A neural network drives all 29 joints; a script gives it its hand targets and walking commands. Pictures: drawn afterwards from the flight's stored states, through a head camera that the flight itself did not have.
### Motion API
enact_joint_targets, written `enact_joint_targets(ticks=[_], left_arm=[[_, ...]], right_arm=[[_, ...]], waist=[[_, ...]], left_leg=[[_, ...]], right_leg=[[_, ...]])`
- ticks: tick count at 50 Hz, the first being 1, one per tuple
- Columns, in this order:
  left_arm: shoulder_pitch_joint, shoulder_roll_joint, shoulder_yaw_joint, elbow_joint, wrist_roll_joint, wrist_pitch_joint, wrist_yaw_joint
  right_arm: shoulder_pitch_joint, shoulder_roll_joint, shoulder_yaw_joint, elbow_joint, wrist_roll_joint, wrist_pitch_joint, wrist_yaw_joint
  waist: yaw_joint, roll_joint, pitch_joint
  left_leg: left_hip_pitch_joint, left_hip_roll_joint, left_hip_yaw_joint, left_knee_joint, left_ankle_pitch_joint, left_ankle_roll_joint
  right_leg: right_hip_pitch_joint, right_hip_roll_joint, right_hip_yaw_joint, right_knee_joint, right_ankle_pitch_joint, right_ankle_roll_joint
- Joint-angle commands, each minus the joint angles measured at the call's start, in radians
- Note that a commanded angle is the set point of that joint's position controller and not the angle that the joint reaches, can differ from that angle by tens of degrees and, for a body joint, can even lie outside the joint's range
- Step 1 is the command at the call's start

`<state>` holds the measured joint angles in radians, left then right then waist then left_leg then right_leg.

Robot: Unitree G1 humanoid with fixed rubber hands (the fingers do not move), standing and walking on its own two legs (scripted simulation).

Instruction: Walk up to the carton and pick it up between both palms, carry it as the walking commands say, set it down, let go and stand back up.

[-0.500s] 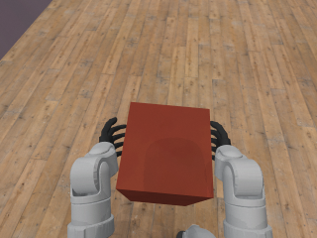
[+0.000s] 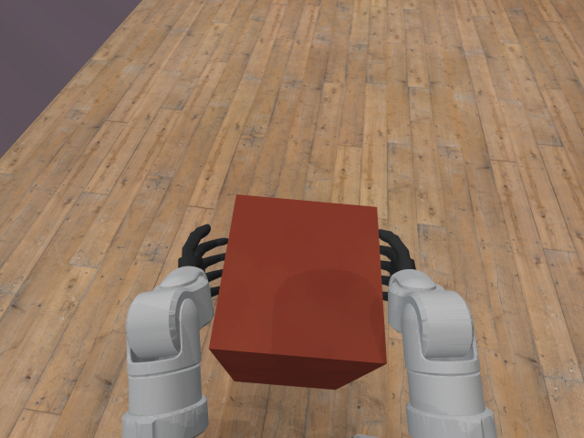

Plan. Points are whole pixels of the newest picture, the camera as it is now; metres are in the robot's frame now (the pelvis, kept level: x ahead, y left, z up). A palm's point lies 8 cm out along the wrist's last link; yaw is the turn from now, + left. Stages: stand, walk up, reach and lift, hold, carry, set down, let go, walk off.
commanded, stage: carry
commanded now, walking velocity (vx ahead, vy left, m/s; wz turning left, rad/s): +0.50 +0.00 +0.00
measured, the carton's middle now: (294, 308) +0.29 +0.02 -0.02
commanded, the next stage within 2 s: none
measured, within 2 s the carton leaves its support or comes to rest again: neither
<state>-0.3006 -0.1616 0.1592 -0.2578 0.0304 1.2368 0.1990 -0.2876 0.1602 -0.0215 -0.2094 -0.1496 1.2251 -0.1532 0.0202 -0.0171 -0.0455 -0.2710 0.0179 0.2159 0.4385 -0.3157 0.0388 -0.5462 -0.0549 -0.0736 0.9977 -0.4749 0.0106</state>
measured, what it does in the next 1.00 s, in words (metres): walks ahead: right foot, then left foot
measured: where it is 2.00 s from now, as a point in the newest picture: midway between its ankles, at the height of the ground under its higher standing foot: (296, 170)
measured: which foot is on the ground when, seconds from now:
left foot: down 0.00-0.12, up 0.14-0.44, down 0.46-0.92, up 0.94-1.00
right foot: up 0.00-0.10, down 0.12-0.50, up 0.52-0.88, down 0.90-1.00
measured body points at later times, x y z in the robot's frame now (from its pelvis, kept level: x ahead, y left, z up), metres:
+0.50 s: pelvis +0.37 +0.01 -0.02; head +0.40 +0.02 +0.43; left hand +0.67 +0.16 +0.05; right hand +0.68 -0.10 +0.05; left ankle +0.48 +0.08 -0.74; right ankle +0.20 -0.09 -0.72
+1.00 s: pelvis +0.69 -0.01 -0.01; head +0.71 -0.01 +0.44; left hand +0.99 +0.13 +0.06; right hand +0.99 -0.13 +0.05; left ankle +0.55 +0.08 -0.66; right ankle +0.73 -0.09 -0.74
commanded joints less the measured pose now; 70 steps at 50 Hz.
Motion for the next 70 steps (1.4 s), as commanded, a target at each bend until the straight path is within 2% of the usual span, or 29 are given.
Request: enact_joint_targets(ticks=[1,5,7,8,9,11,18,20,22,23,24,25,26,29,39,40,41,44,45,47,50,57,60,61,62,63,64,67,70], left_arm=[[-0.551,-1.031,-0.75,-0.132,-0.411,-0.025,-0.29],[-0.505,-0.995,-0.745,-0.176,-0.356,-0.038,-0.27],[-0.394,-1.002,-0.708,-0.091,-0.322,-0.027,-0.276],[-0.401,-0.968,-0.726,-0.078,-0.31,-0.037,-0.281],[-0.464,-0.98,-0.722,-0.127,-0.304,-0.046,-0.282],[-0.472,-1.045,-0.736,-0.133,-0.336,-0.041,-0.274],[-0.525,-1.007,-0.762,-0.261,-0.375,-0.042,-0.283],[-0.471,-0.999,-0.745,-0.183,-0.364,-0.032,-0.299],[-0.516,-1.019,-0.761,-0.211,-0.384,-0.025,-0.306],[-0.54,-1.001,-0.77,-0.189,-0.375,-0.012,-0.303],[-0.545,-1.015,-0.779,-0.21,-0.38,-0.009,-0.305],[-0.505,-1.007,-0.785,-0.141,-0.377,0.012,-0.316],[-0.538,-1.017,-0.795,-0.117,-0.39,0.01,-0.315],[-0.567,-1.061,-0.75,-0.092,-0.406,-0.008,-0.331],[-0.511,-1.012,-0.753,-0.165,-0.357,-0.032,-0.277],[-0.537,-1.005,-0.735,-0.147,-0.35,-0.025,-0.278],[-0.536,-1.011,-0.752,-0.135,-0.354,-0.024,-0.279],[-0.508,-1.008,-0.755,-0.109,-0.37,-0.012,-0.286],[-0.44,-1.025,-0.733,-0.062,-0.354,-0.019,-0.289],[-0.43,-0.961,-0.721,-0.042,-0.322,-0.023,-0.293],[-0.494,-1.054,-0.751,-0.096,-0.354,-0.034,-0.293],[-0.561,-1.017,-0.757,-0.209,-0.411,-0.038,-0.298],[-0.529,-1.023,-0.754,-0.172,-0.39,-0.019,-0.303],[-0.505,-1.037,-0.76,-0.121,-0.376,-0.015,-0.297],[-0.545,-1.031,-0.774,-0.178,-0.369,-0.018,-0.298],[-0.53,-1.04,-0.769,-0.148,-0.364,0.002,-0.299],[-0.557,-1.003,-0.779,-0.123,-0.371,0.013,-0.301],[-0.587,-1.025,-0.763,-0.105,-0.408,-0.004,-0.313],[-0.564,-1.068,-0.743,-0.122,-0.414,-0.018,-0.309]], right_arm=[[-0.473,0.998,0.552,-0.25,0.403,-0.069,0.212],[-0.526,0.998,0.592,-0.282,0.441,-0.048,0.236],[-0.506,0.99,0.605,-0.243,0.469,-0.028,0.258],[-0.562,0.98,0.646,-0.275,0.477,-0.026,0.259],[-0.55,1.019,0.631,-0.226,0.473,-0.019,0.267],[-0.516,1.021,0.635,-0.214,0.492,-0.025,0.268],[-0.487,1.023,0.62,-0.283,0.467,-0.042,0.24],[-0.497,1.004,0.62,-0.262,0.453,-0.041,0.234],[-0.466,0.99,0.606,-0.25,0.442,-0.034,0.233],[-0.399,0.989,0.568,-0.182,0.413,-0.028,0.24],[-0.413,0.968,0.56,-0.206,0.417,-0.027,0.243],[-0.387,0.959,0.538,-0.146,0.389,-0.026,0.241],[-0.439,0.986,0.541,-0.13,0.404,-0.027,0.248],[-0.517,1.065,0.572,-0.146,0.429,-0.046,0.241],[-0.478,0.996,0.592,-0.238,0.458,-0.042,0.253],[-0.523,1.022,0.599,-0.228,0.452,-0.033,0.253],[-0.509,0.997,0.591,-0.218,0.454,-0.03,0.26],[-0.453,0.996,0.589,-0.168,0.459,-0.012,0.26],[-0.574,1.012,0.611,-0.245,0.482,-0.02,0.266],[-0.518,0.994,0.606,-0.163,0.459,-0.007,0.274],[-0.551,1.042,0.624,-0.183,0.489,-0.029,0.271],[-0.559,1.024,0.635,-0.277,0.494,-0.042,0.246],[-0.468,1.005,0.591,-0.192,0.451,-0.022,0.241],[-0.489,0.979,0.57,-0.213,0.443,-0.028,0.242],[-0.423,0.978,0.565,-0.193,0.427,-0.026,0.251],[-0.454,0.982,0.56,-0.173,0.426,-0.018,0.246],[-0.411,0.955,0.527,-0.097,0.404,-0.012,0.246],[-0.471,1.02,0.554,-0.146,0.412,-0.047,0.237],[-0.529,1.023,0.561,-0.231,0.434,-0.059,0.22]], waist=[[-0.054,0.126,-0.392],[-0.005,0.151,-0.509],[0.039,-0.076,-0.512],[0.015,-0.297,-0.59],[0.015,-0.275,-0.554],[0.022,0.005,-0.497],[0.018,-0.059,-0.375],[0.01,-0.16,-0.366],[-0.004,-0.113,-0.379],[-0.03,-0.099,-0.403],[-0.049,0.05,-0.501],[-0.034,0.317,-0.512],[-0.035,0.28,-0.532],[-0.039,0.011,-0.543],[-0.046,0.197,-0.414],[-0.047,0.107,-0.386],[-0.046,0.172,-0.369],[0.0,0.088,-0.436],[0.022,0.002,-0.483],[0.009,-0.264,-0.524],[0.004,-0.002,-0.45],[-0.001,-0.171,-0.33],[-0.005,-0.132,-0.351],[-0.024,-0.013,-0.419],[-0.035,-0.032,-0.452],[-0.051,0.229,-0.497],[-0.038,0.36,-0.484],[-0.05,0.101,-0.504],[-0.051,0.082,-0.505]], left_leg=[[0.557,0.254,-0.206,-0.067,0.856,0.105],[0.319,0.175,0.008,0.164,0.967,0.011],[-0.08,0.083,-0.01,0.52,0.273,-0.039],[-0.369,-0.044,-0.103,0.719,-0.149,-0.068],[-0.458,-0.008,-0.169,0.822,-0.178,-0.038],[-0.514,0.043,-0.185,0.776,-0.137,-0.035],[-0.309,0.008,-0.071,0.21,0.063,-0.04],[-0.224,-0.008,-0.028,0.062,0.174,-0.019],[0.016,-0.052,0.044,-0.024,0.262,0.001],[0.203,-0.025,0.01,-0.029,0.212,0.008],[0.456,0.14,-0.198,-0.018,0.155,0.048],[0.627,0.361,-0.622,-0.087,0.313,0.156],[0.724,0.398,-0.642,-0.085,0.595,0.216],[0.601,0.384,-0.509,-0.105,0.486,0.21],[0.509,0.235,-0.16,-0.157,0.679,0.092],[0.435,0.263,-0.161,-0.15,0.658,0.097],[0.453,0.22,-0.101,-0.153,0.606,0.091],[0.21,0.144,-0.001,0.167,0.746,0.019],[0.048,0.129,0.017,0.362,0.532,-0.016],[-0.44,-0.053,-0.107,0.764,-0.154,-0.052],[-0.492,0.059,-0.207,0.751,-0.112,-0.046],[-0.191,0.017,-0.052,0.145,0.122,-0.067],[-0.056,0.009,-0.002,-0.008,0.268,-0.04],[0.144,-0.013,0.037,-0.038,0.197,-0.016],[0.331,0.031,0.001,0.017,0.143,-0.003],[0.484,0.285,-0.433,-0.074,0.103,0.098],[0.616,0.425,-0.685,-0.149,0.217,0.187],[0.615,0.414,-0.525,-0.074,0.531,0.197],[0.461,0.371,-0.338,-0.139,0.44,0.169]], right_leg=[[-0.141,0.021,-0.074,-0.249,0.14,0.008],[0.438,0.099,-0.187,-0.546,0.482,-0.064],[0.826,-0.152,0.121,-0.602,0.567,-0.108],[1.053,-0.355,0.519,-0.626,0.827,-0.213],[1.039,-0.382,0.504,-0.608,0.878,-0.263],[0.977,-0.342,0.346,-0.6,0.918,-0.25],[0.822,-0.223,0.068,-0.679,0.998,-0.152],[0.829,-0.175,-0.035,-0.648,0.993,-0.124],[0.678,-0.158,-0.073,-0.536,0.978,-0.094],[0.571,-0.115,-0.127,-0.372,0.914,-0.062],[0.322,-0.076,-0.137,-0.14,0.621,-0.024],[0.025,0.055,-0.104,0.117,0.156,-0.012],[-0.147,0.068,0.022,0.263,0.02,-0.023],[-0.18,-0.059,0.123,0.192,0.017,-0.007],[-0.061,0.005,-0.075,-0.334,0.301,-0.002],[0.006,-0.002,-0.08,-0.363,0.317,-0.02],[-0.006,0.008,-0.107,-0.424,0.343,-0.023],[0.498,0.059,-0.173,-0.556,0.339,-0.077],[0.685,-0.063,-0.012,-0.579,0.304,-0.108],[1.029,-0.385,0.575,-0.651,0.695,-0.291],[0.859,-0.344,0.313,-0.675,0.608,-0.225],[0.593,-0.216,0.019,-0.775,0.522,-0.146],[0.59,-0.17,-0.079,-0.626,0.587,-0.093],[0.524,-0.111,-0.131,-0.485,0.589,-0.068],[0.367,-0.101,-0.14,-0.364,0.525,-0.053],[0.135,-0.02,-0.161,-0.072,0.302,-0.001],[-0.151,0.052,-0.074,0.134,-0.014,-0.002],[-0.268,-0.041,0.071,0.201,-0.028,-0.013],[-0.121,-0.057,0.035,-0.095,-0.008,0.008]])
